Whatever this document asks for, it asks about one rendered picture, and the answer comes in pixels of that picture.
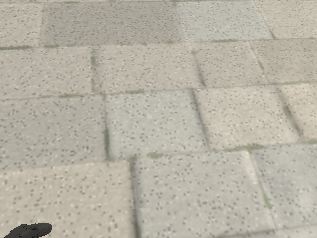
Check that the robot left hand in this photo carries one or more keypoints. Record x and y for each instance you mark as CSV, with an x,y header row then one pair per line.
x,y
34,230

